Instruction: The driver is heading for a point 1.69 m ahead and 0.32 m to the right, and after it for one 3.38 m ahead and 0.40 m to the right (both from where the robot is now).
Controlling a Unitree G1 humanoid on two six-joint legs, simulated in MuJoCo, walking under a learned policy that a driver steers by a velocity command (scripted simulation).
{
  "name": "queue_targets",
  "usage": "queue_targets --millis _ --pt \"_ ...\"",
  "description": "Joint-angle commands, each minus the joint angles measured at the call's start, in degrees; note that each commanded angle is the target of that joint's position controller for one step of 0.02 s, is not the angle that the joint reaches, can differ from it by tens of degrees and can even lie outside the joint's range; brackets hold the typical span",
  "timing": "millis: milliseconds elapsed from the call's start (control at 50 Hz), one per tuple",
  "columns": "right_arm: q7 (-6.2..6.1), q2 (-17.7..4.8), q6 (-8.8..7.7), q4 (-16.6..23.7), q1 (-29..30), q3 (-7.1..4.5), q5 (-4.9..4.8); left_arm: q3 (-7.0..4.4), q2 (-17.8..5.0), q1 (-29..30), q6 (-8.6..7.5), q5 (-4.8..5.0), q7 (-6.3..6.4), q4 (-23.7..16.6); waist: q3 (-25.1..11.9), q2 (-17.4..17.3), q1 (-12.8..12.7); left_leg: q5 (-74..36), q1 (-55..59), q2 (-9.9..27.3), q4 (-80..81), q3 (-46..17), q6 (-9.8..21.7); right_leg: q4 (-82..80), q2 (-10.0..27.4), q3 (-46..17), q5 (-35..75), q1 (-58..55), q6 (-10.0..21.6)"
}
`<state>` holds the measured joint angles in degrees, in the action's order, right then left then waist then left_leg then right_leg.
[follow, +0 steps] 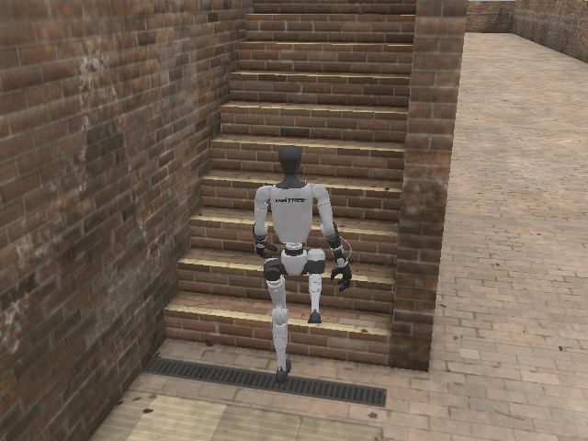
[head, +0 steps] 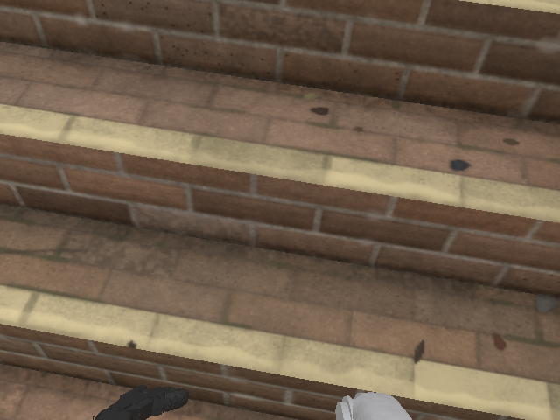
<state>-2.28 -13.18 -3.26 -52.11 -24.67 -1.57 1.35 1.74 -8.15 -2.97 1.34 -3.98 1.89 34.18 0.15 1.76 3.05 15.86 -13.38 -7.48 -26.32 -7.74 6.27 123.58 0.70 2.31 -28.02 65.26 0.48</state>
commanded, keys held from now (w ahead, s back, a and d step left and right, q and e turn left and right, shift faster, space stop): q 0.06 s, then e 0.94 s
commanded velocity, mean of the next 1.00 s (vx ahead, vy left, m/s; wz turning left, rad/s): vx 0.08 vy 0.00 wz -0.25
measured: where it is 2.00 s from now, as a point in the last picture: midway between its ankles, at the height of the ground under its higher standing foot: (363, 355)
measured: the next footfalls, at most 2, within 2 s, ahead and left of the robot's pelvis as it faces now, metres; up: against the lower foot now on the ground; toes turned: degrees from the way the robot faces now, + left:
right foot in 0.20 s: +0.22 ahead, -0.13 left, +0.21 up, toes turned +3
left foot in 0.78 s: +0.29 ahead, +0.09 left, +0.21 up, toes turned -14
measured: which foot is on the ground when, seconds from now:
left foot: down 0.00-0.22, up 0.24-0.76, down 0.78-1.00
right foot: up 0.00-0.18, down 0.20-0.80, up 0.82-1.00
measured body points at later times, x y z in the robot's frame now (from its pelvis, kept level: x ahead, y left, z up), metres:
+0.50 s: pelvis +0.13 -0.05 +0.16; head +0.17 -0.08 +0.60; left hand +0.17 +0.19 +0.02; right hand +0.33 -0.25 +0.05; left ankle +0.13 +0.09 -0.34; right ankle +0.18 -0.13 -0.53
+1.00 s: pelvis +0.19 +0.01 +0.19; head +0.22 +0.03 +0.64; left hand +0.45 +0.21 +0.09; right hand +0.25 -0.26 +0.11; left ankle +0.25 +0.09 -0.53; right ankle +0.11 -0.14 -0.35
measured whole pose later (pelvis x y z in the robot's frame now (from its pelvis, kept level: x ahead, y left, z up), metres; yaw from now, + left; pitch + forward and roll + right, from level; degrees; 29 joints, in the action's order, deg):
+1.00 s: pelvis +0.19 +0.01 +0.19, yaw -20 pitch +7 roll +1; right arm 0.7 -10.6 0.5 -35.4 -12.2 1.4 3.9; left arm -3.4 -17.5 -9.5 -2.5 -0.8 1.9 41.4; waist -6.8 3.1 3.2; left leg 13.8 -25.4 -0.2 -31.5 6.7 3.9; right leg 94.3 -7.7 -14.2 -8.4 49.5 -4.9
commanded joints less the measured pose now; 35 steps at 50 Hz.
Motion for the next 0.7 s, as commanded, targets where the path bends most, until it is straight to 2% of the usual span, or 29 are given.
queue_targets --millis 20,40,60,80,100,120,140,160,180,200,220,240,260,280,300,320,340,380,420,460,480,500,560,580,600,640,660,680,700 --pt "-0.48 -9.12 -0.99 0.77 -4.82 -1.6 -0.13 0.59 -0.81 12.62 -0.5 0.25 1.01 -11.11 1.94 -6.29 1.4 -15.15 14.44 18.8 7.99 -20.1 10.09 6.19 0.49 -1.37 -5.35 22.07 0.34" --pt "-0.59 -8.93 -0.93 0.84 -4.89 -1.44 -0.06 0.71 -0.79 14.62 -0.44 0.43 1.17 -12.45 2.67 -5.56 2.05 -16.91 13.19 17.97 9.02 -19.47 9.79 3.74 0.42 -0.48 -6.08 21.59 0.07" --pt "-0.9 -8.86 -0.28 -0.15 -4.94 -1.49 -0.87 1.76 0.64 17.39 -0.16 -0.13 1.24 -15.1 3.02 -4.27 1.5 -20.0 8.78 14.87 10.64 -17.54 7.81 -8.01 1.16 -0.13 -5.38 15.7 0.14" --pt "-1.38 -9.07 0.2 -0.37 -4.59 -1.33 -0.69 1.83 0.56 17.5 0.34 0.28 1.15 -16.24 2.48 -4.93 1.24 -24.32 7.58 14.7 13.52 -16.03 7.89 -13.8 0.73 2.1 -3.81 11.3 -0.25" --pt "-2.81 -9.9 0.67 -0.43 -4.46 -1.96 -0.58 2.26 2.59 18.31 0.68 -0.29 1.19 -18.5 0.18 -7.8 0.38 -35.96 9.42 18.2 16.35 -17.2 8.12 -13.52 1.91 -2.22 -7.14 6.81 1.53" --pt "-2.84 -11.49 1.71 1.04 -2.93 -2.26 -1.41 2.63 1.4 13.96 1.34 0.62 0.91 -17.47 -3.53 -5.59 -1.25 -42.24 10.51 17.49 19.73 -11.1 7.19 -29.02 1.34 2.49 -10.32 -3.89 2.01" --pt "-2.87 -9.39 2.87 1.06 -1.51 -2.26 -1.11 2.7 2.75 8.56 1.92 1.32 1.14 -14.24 -6.16 -7.08 -2.73 -57.57 6.76 14.99 17.91 -3.01 5.46 -35.96 -1.08 5.04 -11.84 -19.25 3.75" --pt "-2.49 -11.88 2.63 3.86 1.56 -2.49 -1.55 1.33 0.33 1.54 1.56 2.68 1.15 -9.8 -12.63 -8.41 -5.3 -88.69 5.17 15.1 11.42 0.2 4.74 -41.65 -4.92 7.47 -11.33 -34.64 4.0" --pt "-2.06 -12.9 1.74 3.09 2.33 -3.02 -2.86 -0.03 -0.96 -8.16 0.92 3.46 0.85 -5.7 -19.39 -10.8 -9.08 -99.73 9.33 18.14 4.84 -0.58 4.21 -46.47 -5.03 5.03 -2.35 -44.09 4.8" --pt "-0.82 -14.29 1.1 2.63 2.17 -3.72 -4.64 -1.52 -4.08 -15.35 0.09 3.01 0.78 -1.59 -23.27 -9.81 -11.82 -103.2 13.06 17.39 -5.8 2.18 3.35 -58.24 -7.63 2.86 0.63 -50.47 5.6" --pt "1.63 -11.49 1.26 4.97 4.07 -3.64 -5.27 -3.06 -8.6 -19.69 0.08 1.63 1.81 1.56 -21.6 6.49 -13.11 -73.33 -0.49 10.58 -21.94 1.97 -1.71 -73.06 3.49 -22.55 11.28 -55.54 12.53" --pt "3.5 -7.4 2.08 5.9 3.18 -3.3 -1.73 -3.52 -10.85 -18.13 1.57 0.69 3.31 3.52 -23.22 23.07 -10.39 -5.4 -4.51 -0.96 -41.12 -0.47 -3.84 -96.31 13.18 -52.92 21.35 -52.1 21.37" --pt "4.21 -4.19 3.44 5.01 2.4 -2.76 1.73 -3.1 -7.14 -8.42 1.93 2.3 3.47 3.26 -16.74 11.54 -5.74 0.85 -8.45 0.46 -60.15 -6.14 -5.4 -97.48 12.84 -57.56 12.95 -41.4 23.04" --pt "3.82 -1.75 4.99 7.74 4.6 -1.93 2.73 -3.01 -5.61 -1.56 1.82 2.99 3.17 4.48 -7.21 5.47 -1.64 1.78 -15.28 2.12 -66.99 -2.8 -5.9 -96.29 10.98 -53.0 -0.06 -32.54 21.52" --pt "2.44 0.2 5.34 10.42 8.28 -0.72 3.13 -2.9 -4.06 0.69 1.09 3.66 3.03 6.42 0.87 0.02 0.26 1.88 -22.41 3.55 -69.52 -0.64 -5.41 -92.31 8.62 -44.4 -6.56 -27.93 18.3" --pt "1.17 1.22 5.46 12.26 10.61 0.04 3.45 -3.14 -3.53 -0.34 0.08 3.88 2.99 8.28 4.84 -3.49 0.6 1.12 -26.81 4.24 -72.01 0.71 -5.11 -89.29 6.05 -36.83 -5.88 -25.64 15.96" --pt "0.78 1.9 5.69 11.88 9.96 0.43 3.28 -3.27 -2.99 -1.91 -0.43 3.87 2.42 10.17 5.2 -3.96 1.05 -1.33 -29.26 4.05 -75.66 2.83 -5.1 -87.56 3.41 -30.81 -3.36 -26.12 14.58" --pt "0.5 3.46 5.18 12.64 9.54 1.07 2.38 -3.63 -2.88 -6.05 -1.63 3.03 1.45 12.35 3.18 0.27 1.27 -6.41 -33.02 4.07 -81.64 3.84 -4.33 -86.84 1.6 -23.83 5.55 -30.38 13.66" --pt "0.3 4.38 4.5 13.98 11.62 1.62 1.95 -3.64 -2.59 -8.73 -2.41 3.08 0.76 13.54 1.65 0.68 0.75 -9.0 -36.76 4.99 -84.1 3.81 -3.85 -87.89 1.17 -22.79 7.71 -33.41 13.15" --pt "0.41 4.36 4.37 16.31 15.65 1.72 2.02 -4.29 -4.42 -10.65 -2.74 3.34 1.11 14.4 0.71 -0.41 -0.29 -10.18 -40.38 6.27 -82.5 5.21 -4.58 -89.16 1.55 -23.58 14.91 -37.08 13.18" --pt "1.26 2.03 3.2 17.38 15.72 2.38 -0.41 -2.77 -3.85 -9.59 -2.74 3.24 1.59 8.5 -5.41 0.16 -2.3 -13.22 -41.5 4.87 -82.2 3.03 -6.18 -90.87 3.22 -30.14 20.65 -42.58 14.74" --pt "1.16 3.62 3.05 19.11 17.13 2.94 -0.58 -3.19 -5.28 -8.77 -1.91 3.7 2.06 7.87 -6.63 1.49 -1.58 -12.48 -42.91 6.38 -75.48 0.81 -7.93 -90.85 2.75 -29.67 20.85 -45.28 14.26" --pt "0.66 2.66 3.71 21.65 20.96 2.93 -0.65 -3.21 -7.4 -9.47 0.03 3.52 3.95 3.9 -8.87 2.51 -3.23 -11.09 -44.11 5.83 -72.27 1.67 -12.51 -90.42 3.98 -31.64 24.69 -49.85 15.65" --pt "0.3 2.77 4.04 22.25 21.34 3.19 -0.84 -3.09 -8.37 -8.37 1.13 4.1 4.52 2.38 -8.4 4.12 -3.28 -7.29 -43.42 5.38 -68.48 4.51 -13.97 -92.44 3.89 -31.16 27.7 -50.41 16.14" --pt "-0.08 3.65 4.36 23.88 23.77 3.64 -1.48 -3.33 -8.64 -8.07 2.31 4.03 5.36 0.43 -8.01 4.45 -3.47 -1.12 -41.79 6.18 -58.9 3.97 -14.91 -93.98 4.11 -32.37 27.27 -51.11 15.17" --pt "-0.56 4.85 5.18 22.88 21.25 4.16 -1.91 -3.52 -8.95 -7.22 4.46 3.16 6.27 -1.49 -8.72 6.74 -2.89 2.24 -32.76 5.2 -47.76 6.84 -15.06 -94.4 2.1 -29.27 24.51 -48.42 13.35" --pt "-0.62 4.77 5.47 22.64 20.65 4.13 -2.14 -3.69 -9.18 -7.32 5.08 3.34 6.65 -2.6 -7.27 7.28 -3.03 4.79 -29.55 4.73 -40.46 8.47 -15.03 -95.07 1.94 -29.17 22.91 -46.51 12.94" --pt "-0.72 3.4 5.59 21.36 20.42 3.44 -2.3 -4.07 -9.09 -5.14 4.49 3.06 6.1 -5.15 -7.69 5.42 -3.88 4.65 -22.1 4.22 -35.77 10.56 -14.2 -97.46 3.29 -27.89 24.18 -42.85 12.32" --pt "-0.57 1.99 6.0 20.38 16.9 2.56 -1.69 -3.92 -9.27 -3.39 3.88 2.92 5.88 -5.42 -8.45 8.84 -2.47 3.98 -15.85 4.35 -33.16 9.3 -13.25 -98.35 4.8 -32.11 22.53 -40.0 12.79"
